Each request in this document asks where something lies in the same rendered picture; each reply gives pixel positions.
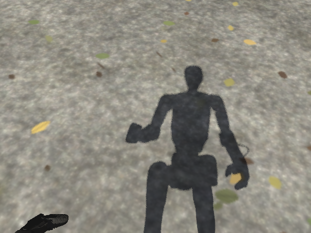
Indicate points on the robot left hand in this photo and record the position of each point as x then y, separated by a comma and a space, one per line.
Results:
41, 223

